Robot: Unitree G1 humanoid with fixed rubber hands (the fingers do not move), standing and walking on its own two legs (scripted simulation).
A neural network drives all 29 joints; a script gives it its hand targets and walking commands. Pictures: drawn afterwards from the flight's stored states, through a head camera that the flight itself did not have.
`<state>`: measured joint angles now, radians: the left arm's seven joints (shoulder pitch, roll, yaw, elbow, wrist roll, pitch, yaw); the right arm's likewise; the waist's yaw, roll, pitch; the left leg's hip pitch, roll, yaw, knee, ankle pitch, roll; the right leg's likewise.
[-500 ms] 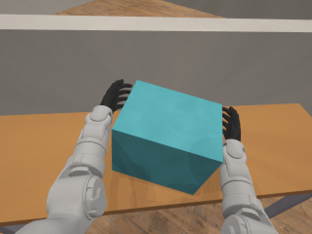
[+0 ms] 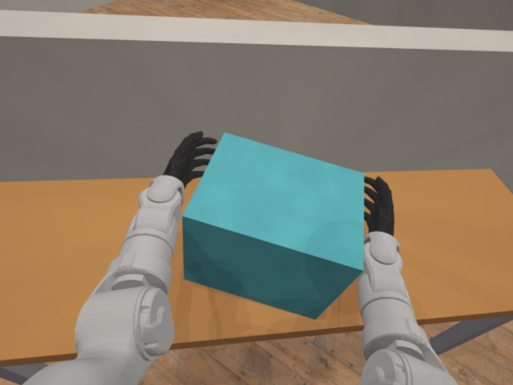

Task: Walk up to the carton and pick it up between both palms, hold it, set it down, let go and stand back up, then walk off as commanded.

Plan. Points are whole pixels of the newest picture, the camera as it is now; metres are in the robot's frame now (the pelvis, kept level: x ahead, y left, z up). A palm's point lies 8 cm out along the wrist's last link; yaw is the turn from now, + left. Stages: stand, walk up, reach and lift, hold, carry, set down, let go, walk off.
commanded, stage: set down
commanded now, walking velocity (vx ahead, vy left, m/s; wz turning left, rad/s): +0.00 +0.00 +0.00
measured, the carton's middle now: (270, 228) +0.37 -0.04 +0.03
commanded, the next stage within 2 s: none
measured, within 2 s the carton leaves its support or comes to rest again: rests again in 0.26 s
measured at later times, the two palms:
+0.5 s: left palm (173, 181) +0.43 +0.13 +0.08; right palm (374, 226) +0.34 -0.20 +0.07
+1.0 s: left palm (170, 187) +0.43 +0.13 +0.07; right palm (370, 226) +0.35 -0.20 +0.06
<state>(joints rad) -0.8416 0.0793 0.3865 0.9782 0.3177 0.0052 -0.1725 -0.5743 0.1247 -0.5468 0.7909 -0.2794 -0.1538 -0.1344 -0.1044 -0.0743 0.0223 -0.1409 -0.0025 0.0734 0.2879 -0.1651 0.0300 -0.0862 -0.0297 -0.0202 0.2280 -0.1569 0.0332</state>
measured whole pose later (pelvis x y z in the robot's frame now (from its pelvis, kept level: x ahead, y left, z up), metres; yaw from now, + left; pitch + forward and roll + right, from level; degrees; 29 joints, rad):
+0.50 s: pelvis +0.00 +0.00 +0.00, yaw +0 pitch +2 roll -1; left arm -0.84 0.09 0.42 1.01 0.35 -0.05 -0.19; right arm -0.59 0.14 -0.59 0.83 -0.31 -0.22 -0.13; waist -0.10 -0.08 0.02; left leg -0.17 0.00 0.07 0.30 -0.17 0.03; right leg -0.11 -0.03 -0.03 0.23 -0.15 0.03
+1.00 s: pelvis -0.01 +0.00 +0.00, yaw +0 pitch +4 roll -1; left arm -0.89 0.12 0.43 1.12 0.36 -0.12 -0.16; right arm -0.67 0.12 -0.63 0.93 -0.33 -0.32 -0.13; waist -0.11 -0.07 0.01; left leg -0.25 0.00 0.08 0.33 -0.16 0.04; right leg -0.19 -0.03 -0.04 0.27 -0.15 0.03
